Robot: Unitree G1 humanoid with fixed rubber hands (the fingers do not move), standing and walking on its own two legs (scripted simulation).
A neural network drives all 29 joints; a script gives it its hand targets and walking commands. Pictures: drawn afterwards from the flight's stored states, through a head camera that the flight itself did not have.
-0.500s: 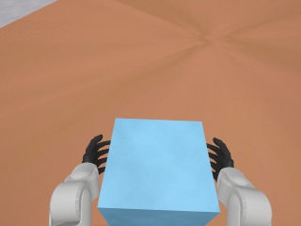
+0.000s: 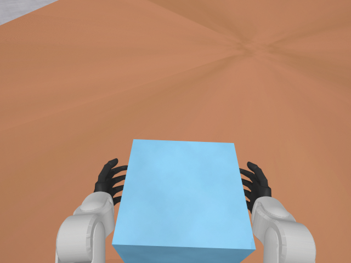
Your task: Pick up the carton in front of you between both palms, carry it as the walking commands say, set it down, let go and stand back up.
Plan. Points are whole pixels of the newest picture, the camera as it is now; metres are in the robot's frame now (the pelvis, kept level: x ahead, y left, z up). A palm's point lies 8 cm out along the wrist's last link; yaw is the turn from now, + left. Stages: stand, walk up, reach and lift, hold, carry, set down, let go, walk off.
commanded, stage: carry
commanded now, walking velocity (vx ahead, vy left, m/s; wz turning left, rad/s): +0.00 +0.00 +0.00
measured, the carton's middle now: (180, 212) +0.25 +0.00 +0.02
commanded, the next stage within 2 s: none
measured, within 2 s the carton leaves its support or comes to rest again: neither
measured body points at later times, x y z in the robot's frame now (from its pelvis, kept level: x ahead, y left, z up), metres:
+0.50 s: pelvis -0.04 +0.01 +0.00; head -0.07 +0.01 +0.45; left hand +0.22 +0.16 +0.07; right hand +0.22 -0.14 +0.07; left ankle -0.13 +0.10 -0.73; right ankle +0.03 -0.10 -0.73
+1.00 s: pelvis -0.06 +0.01 +0.00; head -0.06 +0.01 +0.45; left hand +0.24 +0.17 +0.02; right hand +0.24 -0.14 +0.02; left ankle -0.13 +0.10 -0.73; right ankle +0.03 -0.10 -0.73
